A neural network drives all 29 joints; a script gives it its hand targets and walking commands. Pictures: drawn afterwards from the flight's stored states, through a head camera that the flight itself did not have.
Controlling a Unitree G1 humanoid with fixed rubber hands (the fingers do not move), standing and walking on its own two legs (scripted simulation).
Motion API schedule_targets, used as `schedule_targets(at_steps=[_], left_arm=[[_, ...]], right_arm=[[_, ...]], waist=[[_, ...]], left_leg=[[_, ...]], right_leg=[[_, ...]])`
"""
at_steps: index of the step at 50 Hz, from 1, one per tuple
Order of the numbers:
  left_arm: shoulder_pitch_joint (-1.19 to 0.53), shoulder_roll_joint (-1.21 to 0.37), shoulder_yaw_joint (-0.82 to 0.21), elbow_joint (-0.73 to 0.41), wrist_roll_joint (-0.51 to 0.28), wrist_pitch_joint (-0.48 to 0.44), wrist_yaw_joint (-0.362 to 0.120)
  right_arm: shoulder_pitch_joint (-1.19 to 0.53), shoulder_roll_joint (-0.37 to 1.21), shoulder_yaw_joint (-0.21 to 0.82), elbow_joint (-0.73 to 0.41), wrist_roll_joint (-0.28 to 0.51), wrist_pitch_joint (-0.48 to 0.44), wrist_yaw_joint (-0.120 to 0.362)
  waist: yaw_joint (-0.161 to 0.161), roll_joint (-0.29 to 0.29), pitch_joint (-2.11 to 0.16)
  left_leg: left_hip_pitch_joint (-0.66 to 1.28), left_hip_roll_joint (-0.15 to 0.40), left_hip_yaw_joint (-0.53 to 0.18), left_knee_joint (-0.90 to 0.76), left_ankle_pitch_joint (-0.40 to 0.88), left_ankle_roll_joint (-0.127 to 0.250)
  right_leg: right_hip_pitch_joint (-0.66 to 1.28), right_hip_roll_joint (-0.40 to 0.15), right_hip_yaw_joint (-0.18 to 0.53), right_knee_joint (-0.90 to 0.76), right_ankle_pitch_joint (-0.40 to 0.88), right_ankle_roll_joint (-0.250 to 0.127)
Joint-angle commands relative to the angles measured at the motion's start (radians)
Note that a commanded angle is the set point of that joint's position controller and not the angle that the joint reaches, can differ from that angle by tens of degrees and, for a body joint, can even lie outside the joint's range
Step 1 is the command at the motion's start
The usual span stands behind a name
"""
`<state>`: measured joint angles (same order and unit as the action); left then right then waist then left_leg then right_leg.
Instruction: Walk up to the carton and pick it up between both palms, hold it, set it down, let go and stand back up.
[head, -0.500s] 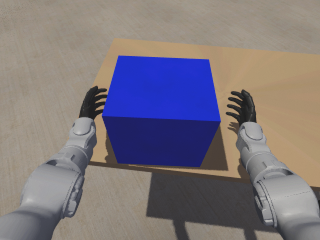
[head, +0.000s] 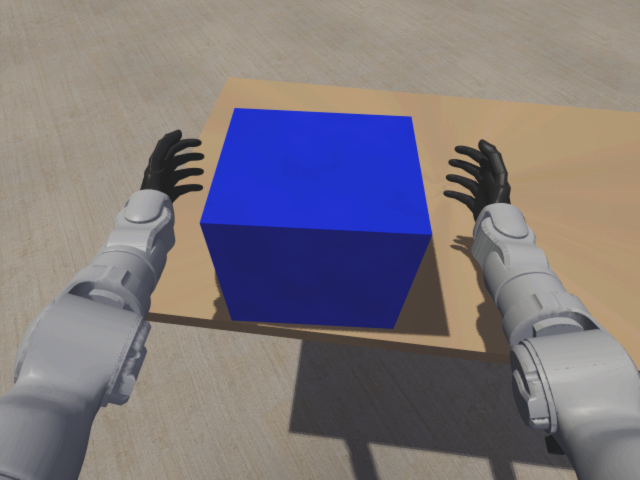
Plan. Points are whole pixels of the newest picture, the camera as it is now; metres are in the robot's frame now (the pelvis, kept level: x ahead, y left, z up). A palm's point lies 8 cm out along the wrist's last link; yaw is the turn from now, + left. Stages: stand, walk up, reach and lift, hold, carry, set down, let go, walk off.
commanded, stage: set down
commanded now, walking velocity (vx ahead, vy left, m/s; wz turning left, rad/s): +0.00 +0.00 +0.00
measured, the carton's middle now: (317, 223) +0.46 -0.02 +0.04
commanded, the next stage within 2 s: none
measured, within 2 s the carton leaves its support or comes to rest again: neither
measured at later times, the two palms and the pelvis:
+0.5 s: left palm (126, 116) +0.46 +0.19 +0.22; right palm (540, 151) +0.42 -0.26 +0.20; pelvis +0.01 +0.00 +0.03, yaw -2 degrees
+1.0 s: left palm (121, 217) +0.39 +0.20 +0.14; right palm (538, 240) +0.35 -0.26 +0.13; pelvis +0.01 +0.01 +0.03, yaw -3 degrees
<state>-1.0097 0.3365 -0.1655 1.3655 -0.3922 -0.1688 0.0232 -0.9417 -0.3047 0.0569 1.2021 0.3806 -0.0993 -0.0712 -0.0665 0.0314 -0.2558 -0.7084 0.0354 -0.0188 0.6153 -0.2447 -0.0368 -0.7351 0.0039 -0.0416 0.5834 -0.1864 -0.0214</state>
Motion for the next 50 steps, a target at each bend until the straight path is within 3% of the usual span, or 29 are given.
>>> schedule_targets(at_steps=[1,2,3,5,6,8,10,11,14,16,17,20,21,23,25,28,29,31,33,34,36,38,40,41,43,45,46,49,50], left_arm=[[-0.568,0.175,0.016,-0.279,0.002,0.008,0.011],[-0.562,0.171,0.019,-0.280,0.011,0.034,0.015],[-0.471,0.173,0.052,-0.275,0.040,0.065,0.011],[-0.428,0.135,0.078,-0.184,0.070,0.098,-0.018],[-0.447,0.166,0.096,-0.343,0.072,0.111,-0.017],[-0.494,0.175,0.091,-0.386,0.082,0.147,-0.009],[-0.506,0.211,0.117,-0.449,0.075,0.205,-0.002],[-0.484,0.201,0.108,-0.418,0.080,0.241,-0.004],[-0.514,0.238,0.130,-0.473,0.069,0.322,0.003],[-0.513,0.249,0.130,-0.467,0.052,0.349,0.000],[-0.502,0.227,0.129,-0.491,0.055,0.361,0.003],[-0.417,0.260,0.188,-0.492,0.108,0.411,-0.025],[-0.439,0.280,0.213,-0.519,0.116,0.416,-0.030],[-0.389,0.264,0.206,-0.515,0.126,0.426,-0.039],[-0.327,0.270,0.210,-0.475,0.122,0.424,-0.048],[-0.351,0.234,0.191,-0.569,0.094,0.403,-0.046],[-0.222,0.196,0.185,-0.574,0.115,0.401,-0.045],[-0.165,0.171,0.196,-0.613,0.135,0.410,-0.048],[-0.146,0.160,0.210,-0.667,0.158,0.403,-0.050],[-0.105,0.172,0.234,-0.748,0.164,0.399,-0.047],[-0.128,0.160,0.211,-0.917,0.157,0.382,-0.010],[-0.099,0.145,0.206,-1.062,0.147,0.388,0.021],[0.041,0.130,0.231,-1.144,0.174,0.444,0.027],[0.125,0.123,0.253,-1.168,0.180,0.471,0.018],[0.078,0.133,0.271,-1.264,0.178,0.509,0.016],[0.051,0.162,0.289,-1.178,0.144,0.520,0.013],[0.010,0.177,0.276,-1.146,0.132,0.512,0.015],[0.167,0.146,0.292,-1.148,0.146,0.484,0.013],[0.158,0.152,0.290,-1.166,0.144,0.474,0.008]], right_arm=[[-0.524,-0.225,-0.047,-0.242,0.000,-0.024,-0.007],[-0.512,-0.241,-0.059,-0.225,-0.002,-0.009,0.000],[-0.445,-0.234,-0.025,-0.211,0.013,0.009,0.001],[-0.390,-0.162,0.024,-0.069,0.040,0.056,0.010],[-0.418,-0.200,0.028,-0.182,0.084,0.061,0.014],[-0.450,-0.237,0.015,-0.188,0.100,0.084,0.013],[-0.474,-0.250,0.015,-0.242,0.112,0.127,0.010],[-0.454,-0.244,0.000,-0.203,0.088,0.154,0.009],[-0.516,-0.261,0.016,-0.342,0.088,0.204,0.003],[-0.520,-0.261,0.018,-0.401,0.091,0.235,0.002],[-0.501,-0.270,0.021,-0.402,0.101,0.248,0.004],[-0.379,-0.244,0.018,-0.348,0.086,0.280,-0.008],[-0.420,-0.256,0.020,-0.368,0.088,0.287,-0.016],[-0.356,-0.231,0.023,-0.337,0.090,0.302,-0.026],[-0.322,-0.206,0.060,-0.369,0.087,0.310,-0.034],[-0.354,-0.208,0.023,-0.511,0.074,0.281,-0.030],[-0.216,-0.182,0.024,-0.490,0.062,0.270,-0.025],[-0.173,-0.215,-0.035,-0.523,0.017,0.247,-0.021],[-0.114,-0.189,-0.068,-0.536,-0.011,0.231,-0.012],[-0.086,-0.210,-0.100,-0.601,-0.028,0.220,-0.010],[-0.083,-0.233,-0.168,-0.690,-0.052,0.187,0.003],[-0.037,-0.256,-0.201,-0.749,-0.053,0.169,0.022],[0.074,-0.282,-0.196,-0.795,-0.043,0.176,0.033],[0.159,-0.260,-0.169,-0.811,-0.038,0.186,0.032],[0.107,-0.263,-0.198,-0.866,-0.026,0.208,0.035],[0.049,-0.225,-0.187,-0.893,-0.040,0.239,0.030],[0.022,-0.213,-0.202,-0.889,-0.039,0.252,0.031],[0.150,-0.166,-0.136,-0.911,-0.023,0.256,0.037],[0.167,-0.175,-0.157,-0.913,-0.023,0.253,0.038]], waist=[[-0.032,0.030,-0.667],[-0.033,0.043,-0.659],[-0.016,-0.006,-0.633],[-0.004,-0.029,-0.427],[0.020,0.009,-0.498],[0.006,0.063,-0.485],[0.007,0.032,-0.427],[-0.008,0.022,-0.353],[0.032,-0.044,-0.385],[0.029,-0.037,-0.408],[0.033,-0.010,-0.391],[0.021,-0.063,-0.337],[0.030,-0.095,-0.315],[0.017,-0.077,-0.224],[0.027,-0.126,-0.191],[0.020,-0.088,-0.246],[0.026,-0.061,-0.239],[0.012,-0.032,-0.236],[0.009,-0.011,-0.182],[0.016,-0.014,-0.215],[0.000,0.046,-0.286],[-0.001,0.100,-0.322],[0.008,0.100,-0.281],[0.012,0.046,-0.258],[0.002,0.042,-0.214],[0.023,-0.053,-0.172],[0.027,-0.047,-0.169],[0.046,-0.064,-0.165],[0.047,-0.033,-0.159]], left_leg=[[0.399,-0.039,0.011,-0.025,0.327,-0.026],[0.435,-0.029,-0.001,-0.028,0.365,-0.044],[0.467,-0.031,0.006,-0.033,0.407,-0.031],[0.395,-0.033,0.001,-0.072,0.347,-0.010],[0.443,-0.038,0.012,-0.093,0.383,-0.016],[0.461,-0.033,0.006,-0.115,0.375,-0.021],[0.504,-0.045,0.018,-0.135,0.328,-0.009],[0.518,-0.042,0.008,-0.156,0.303,-0.009],[0.509,-0.045,0.035,-0.212,0.245,0.025],[0.478,-0.044,0.038,-0.228,0.276,0.028],[0.481,-0.044,0.042,-0.226,0.299,0.021],[0.515,-0.057,0.054,-0.244,0.321,0.027],[0.498,-0.060,0.061,-0.261,0.297,0.026],[0.466,-0.065,0.056,-0.299,0.218,0.043],[0.453,-0.066,0.077,-0.309,0.194,0.064],[0.492,-0.059,0.059,-0.299,0.203,0.046],[0.546,-0.055,0.054,-0.288,0.242,0.035],[0.611,-0.051,0.049,-0.274,0.314,0.011],[0.624,-0.048,0.047,-0.276,0.275,0.002],[0.662,-0.054,0.044,-0.272,0.291,-0.006],[0.724,-0.047,0.050,-0.259,0.322,-0.027],[0.799,-0.036,0.029,-0.221,0.466,-0.053],[0.859,-0.034,0.032,-0.182,0.611,-0.062],[0.840,-0.039,0.033,-0.188,0.595,-0.053],[0.752,-0.044,0.038,-0.210,0.533,-0.043],[0.640,-0.057,0.047,-0.236,0.338,0.001],[0.597,-0.063,0.050,-0.257,0.261,0.010],[0.638,-0.062,0.050,-0.270,0.242,0.032],[0.640,-0.059,0.040,-0.274,0.259,0.026]], right_leg=[[0.347,0.033,-0.004,-0.049,0.351,0.035],[0.334,0.047,-0.019,-0.048,0.350,0.028],[0.374,0.045,-0.003,-0.076,0.397,0.033],[0.400,0.033,0.013,-0.098,0.339,0.042],[0.462,0.029,0.023,-0.116,0.376,0.045],[0.468,0.039,0.014,-0.134,0.356,0.035],[0.457,0.040,0.024,-0.162,0.319,0.040],[0.453,0.039,0.012,-0.182,0.287,0.039],[0.524,0.036,0.019,-0.219,0.271,0.055],[0.611,0.038,0.026,-0.211,0.350,0.055],[0.624,0.039,0.027,-0.207,0.376,0.053],[0.728,0.029,0.047,-0.228,0.479,0.067],[0.765,0.033,0.044,-0.225,0.478,0.077],[0.777,0.027,0.050,-0.249,0.388,0.071],[0.788,0.021,0.055,-0.263,0.347,0.076],[0.738,0.034,0.031,-0.252,0.313,0.055],[0.733,0.032,0.034,-0.257,0.335,0.043],[0.708,0.041,0.022,-0.267,0.348,0.038],[0.669,0.043,0.018,-0.278,0.289,0.032],[0.675,0.055,0.006,-0.271,0.283,0.032],[0.621,0.065,-0.005,-0.252,0.265,0.025],[0.546,0.081,-0.020,-0.242,0.298,0.014],[0.589,0.090,-0.011,-0.255,0.373,0.004],[0.632,0.088,-0.002,-0.260,0.393,0.014],[0.651,0.092,0.006,-0.251,0.367,0.025],[0.653,0.070,0.016,-0.242,0.289,0.041],[0.640,0.057,0.029,-0.239,0.256,0.043],[0.682,0.044,0.046,-0.244,0.274,0.048],[0.673,0.044,0.040,-0.245,0.279,0.039]])
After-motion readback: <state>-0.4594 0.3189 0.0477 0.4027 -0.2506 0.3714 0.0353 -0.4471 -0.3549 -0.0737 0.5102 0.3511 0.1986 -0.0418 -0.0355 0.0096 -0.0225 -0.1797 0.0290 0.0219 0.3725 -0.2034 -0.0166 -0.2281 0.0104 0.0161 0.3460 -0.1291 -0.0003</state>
